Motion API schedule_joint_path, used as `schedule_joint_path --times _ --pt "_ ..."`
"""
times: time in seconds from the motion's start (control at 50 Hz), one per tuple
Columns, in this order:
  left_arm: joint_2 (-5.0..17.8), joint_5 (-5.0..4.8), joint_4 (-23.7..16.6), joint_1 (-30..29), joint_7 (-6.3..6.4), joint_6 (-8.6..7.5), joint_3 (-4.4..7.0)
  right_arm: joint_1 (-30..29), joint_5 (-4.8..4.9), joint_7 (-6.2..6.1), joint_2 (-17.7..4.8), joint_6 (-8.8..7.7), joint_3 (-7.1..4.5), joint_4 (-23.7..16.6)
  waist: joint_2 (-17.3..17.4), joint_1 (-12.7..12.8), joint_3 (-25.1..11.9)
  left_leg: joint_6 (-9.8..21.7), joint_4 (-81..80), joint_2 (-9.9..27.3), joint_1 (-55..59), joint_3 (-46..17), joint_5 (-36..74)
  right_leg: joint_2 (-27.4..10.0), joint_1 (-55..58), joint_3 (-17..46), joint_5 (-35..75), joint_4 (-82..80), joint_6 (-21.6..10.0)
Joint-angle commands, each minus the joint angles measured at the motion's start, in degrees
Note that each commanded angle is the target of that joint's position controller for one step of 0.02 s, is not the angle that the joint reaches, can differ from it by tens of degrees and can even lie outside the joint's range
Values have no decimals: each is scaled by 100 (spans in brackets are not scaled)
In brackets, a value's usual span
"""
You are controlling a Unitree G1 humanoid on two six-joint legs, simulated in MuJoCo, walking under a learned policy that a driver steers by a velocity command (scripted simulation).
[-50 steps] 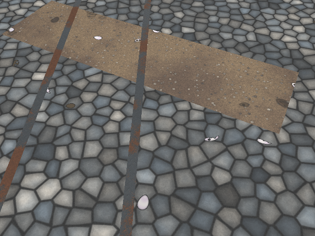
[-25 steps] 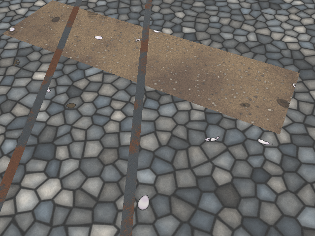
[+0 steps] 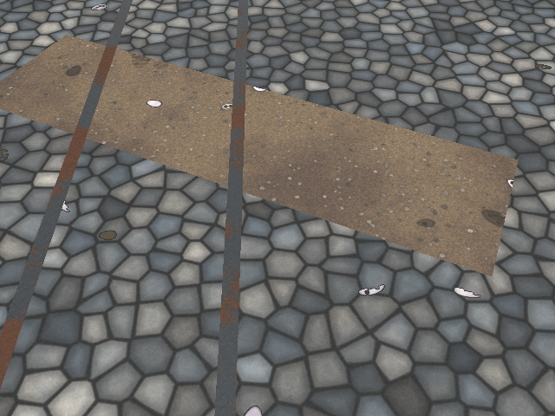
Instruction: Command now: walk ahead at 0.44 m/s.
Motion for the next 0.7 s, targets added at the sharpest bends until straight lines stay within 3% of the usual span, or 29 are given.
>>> schedule_joint_path --times 0.02,0.04,0.08,0.1,0.14,0.18,0.22,0.28,0.3,0.32,0.34,0.36,0.38,0.4,0.42,0.44,0.46,0.48,0.5,0.52,0.54,0.56,0.6,0.62,0.66,0.7 --pt "-61 78 -286 -4 -132 56 -80 259 -123 145 -464 -79 10 -196 462 246 595 1052 -638 1482 -1445 -809 1586 -25 174 -206 1168 -103 154" --pt "23 65 -403 -202 -122 12 -65 569 -146 73 -346 -123 53 -77 279 111 640 1090 -283 1564 -685 -905 1568 -246 -659 286 2249 -859 223" --pt "37 -29 -570 -665 -57 -9 -77 1120 -111 53 -310 -92 87 126 310 -97 607 1150 -5 1678 11 -1059 1829 -204 -1224 203 2640 -1387 351" --pt "35 -90 -624 -865 -41 -11 -110 1279 -92 59 -321 -58 83 193 243 -172 635 996 70 1537 51 -896 1601 -262 -1120 232 2977 -2056 339" --pt "-51 -82 -786 -1257 -76 55 -170 1514 -30 113 -190 14 147 272 450 -275 798 974 -8 1510 -324 -1007 1225 -162 -657 -42 2871 -2284 307" --pt "-3 -65 -897 -1400 -56 124 -192 1642 -54 115 -121 25 183 272 290 -293 995 932 269 1711 -31 -1152 990 -259 -906 139 2720 -2450 281" --pt "32 -55 -1041 -1741 -73 156 -214 1734 -5 73 -184 20 188 284 239 -370 1108 823 393 1712 237 -1198 958 -264 -911 111 2459 -2726 231" --pt "37 -38 -1143 -2148 -137 175 -290 1848 75 -10 -409 109 108 305 248 -571 1201 655 582 1572 342 -1076 796 -235 -402 -78 1902 -3194 208" --pt "812 -1207 -1259 -2503 -109 -48 7 697 876 -295 -1176 278 -211 3 257 -326 1671 319 1431 1634 -205 -1111 1399 -72 -215 204 1305 -3227 299" --pt "880 -1257 -1171 -1945 -142 -167 21 799 789 -375 -1321 336 -217 -46 177 -111 975 234 2109 1562 174 -972 2406 86 296 16 1556 -3326 287" --pt "893 -1104 -878 -1181 -148 -223 77 963 671 -385 -1228 382 -240 41 301 59 317 148 3032 1472 79 -868 2908 251 1401 -154 1855 -3286 239" --pt "1003 -963 -447 71 -127 -204 181 906 602 -350 -1016 387 -202 17 299 543 -380 -15 4371 1181 -621 -723 2716 286 3089 -276 2313 -3134 197" --pt "1255 -781 -4 1431 -124 -135 251 842 603 -287 -612 297 -134 54 -131 1152 -1059 -358 6565 668 -2224 -459 434 -311 5127 4 3591 -2535 -41" --pt "1391 -486 143 1961 -130 -141 139 1477 666 -202 26 90 14 127 -1646 1032 -1960 -419 8913 122 -4337 -1082 -3432 -1170 7085 922 6279 -849 -463" --pt "1341 -538 178 2183 -149 -109 131 1718 899 -112 -321 -160 -48 -23 -1939 1111 -2873 -335 9226 144 -4610 -1883 -2973 -1549 7279 1881 6641 -1058 -1063" --pt "1765 -598 353 2166 -129 -64 295 1072 1080 -142 -389 -183 -25 -564 -1621 1032 -3142 -489 9333 384 -5315 -1454 -2578 -2136 7115 3140 2907 -2379 -1799" --pt "1498 -572 317 1595 -70 -26 246 295 1085 -245 -338 -119 -1 -831 -515 861 -2350 -581 9199 773 -5605 -892 -1929 -2045 5913 3422 803 -3228 -1689" --pt "1049 -523 -53 692 -43 -78 88 -208 887 -313 -537 -12 -39 -905 447 702 -1472 -560 8777 1030 -5367 -789 -1251 -1867 4407 2943 509 -3453 -1555" --pt "911 -501 -172 61 -63 -138 -2 -247 692 -339 -480 125 -64 -937 790 345 -987 -559 8636 1144 -4817 -800 -1104 -1807 3040 2645 939 -3566 -1534" --pt "708 -496 -155 -271 -75 -201 -93 -244 662 -331 -530 226 -147 -967 628 50 -564 -410 7750 1363 -4504 -1033 -575 -1561 2118 2202 764 -3715 -1206" --pt "718 -513 -109 -376 -36 -217 -108 -378 677 -335 -371 299 -133 -1079 42 -63 81 -420 6794 1424 -4198 -990 -450 -1158 1182 1459 840 -3993 -937" --pt "755 -497 -41 -233 31 -215 -104 -544 643 -345 -421 285 -155 -1210 -278 -43 283 -455 5839 1414 -3897 -920 -118 -767 838 949 869 -4214 -840" --pt "950 -403 16 -7 192 -219 -72 -1072 542 -308 -676 175 -219 -1418 -359 -23 283 -487 4116 1302 -3282 -723 977 -349 581 320 1448 -4253 -768" --pt "1106 -437 -29 -47 248 -211 -18 -1282 518 -253 -685 136 -214 -1453 -428 23 166 -468 3366 1170 -2914 -572 1491 -198 633 103 1545 -4253 -726" --pt "1399 -573 47 300 289 -202 91 -1902 570 -163 -735 153 -185 -1636 -321 222 -5 -471 2679 998 -2685 -515 1904 -447 1155 270 1444 -4431 -786" --pt "1364 -710 160 546 303 -152 139 -2394 611 -105 -889 211 -186 -1822 -129 335 140 -335 2227 1034 -3117 -646 1853 -682 1960 418 923 -4394 -711"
